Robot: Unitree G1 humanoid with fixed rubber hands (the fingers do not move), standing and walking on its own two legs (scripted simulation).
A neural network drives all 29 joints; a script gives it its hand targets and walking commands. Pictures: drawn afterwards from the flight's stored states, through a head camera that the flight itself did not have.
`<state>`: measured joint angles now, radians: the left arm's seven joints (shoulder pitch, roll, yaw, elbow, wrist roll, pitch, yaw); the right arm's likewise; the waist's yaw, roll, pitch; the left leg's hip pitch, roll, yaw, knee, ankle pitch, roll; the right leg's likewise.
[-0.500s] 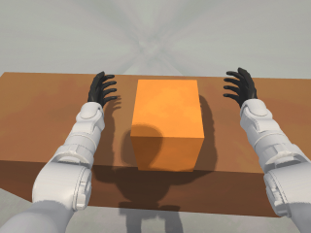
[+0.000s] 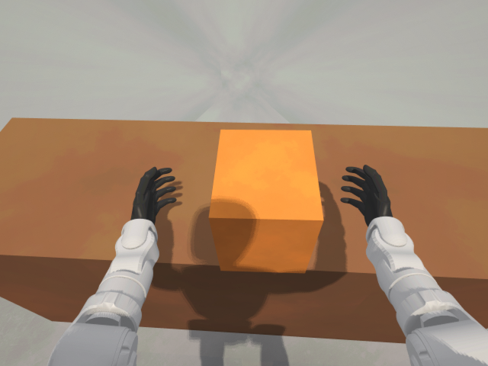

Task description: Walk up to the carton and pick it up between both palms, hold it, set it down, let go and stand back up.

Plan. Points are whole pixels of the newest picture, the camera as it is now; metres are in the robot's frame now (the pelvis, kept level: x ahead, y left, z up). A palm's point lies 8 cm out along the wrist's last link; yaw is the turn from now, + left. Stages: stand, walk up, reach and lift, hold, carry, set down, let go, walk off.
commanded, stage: set down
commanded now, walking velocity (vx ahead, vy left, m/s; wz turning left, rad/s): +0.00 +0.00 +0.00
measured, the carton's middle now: (264, 203) +0.44 +0.03 -0.03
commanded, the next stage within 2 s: none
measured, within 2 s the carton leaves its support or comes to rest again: neither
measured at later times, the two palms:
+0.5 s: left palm (145, 258) +0.31 +0.23 -0.02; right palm (383, 262) +0.33 -0.18 -0.01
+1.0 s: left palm (144, 301) +0.25 +0.22 -0.05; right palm (397, 316) +0.25 -0.19 -0.04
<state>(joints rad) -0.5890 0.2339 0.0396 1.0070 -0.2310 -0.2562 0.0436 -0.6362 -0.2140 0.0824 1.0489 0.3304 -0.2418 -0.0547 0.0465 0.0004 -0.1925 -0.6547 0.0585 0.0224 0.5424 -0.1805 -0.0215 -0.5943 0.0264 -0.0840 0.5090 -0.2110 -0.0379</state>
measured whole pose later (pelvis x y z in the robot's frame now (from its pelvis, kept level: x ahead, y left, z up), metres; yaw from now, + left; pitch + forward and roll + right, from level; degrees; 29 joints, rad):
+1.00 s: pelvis +0.02 -0.01 +0.00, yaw +0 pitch +4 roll +0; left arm -0.03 0.19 0.02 0.78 -0.14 -0.41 0.03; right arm -0.08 -0.15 0.12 0.96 0.25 -0.56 0.00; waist 0.01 -0.05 -0.01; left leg -0.37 0.05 0.03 0.57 -0.26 -0.03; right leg -0.32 0.01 -0.08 0.57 -0.31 -0.04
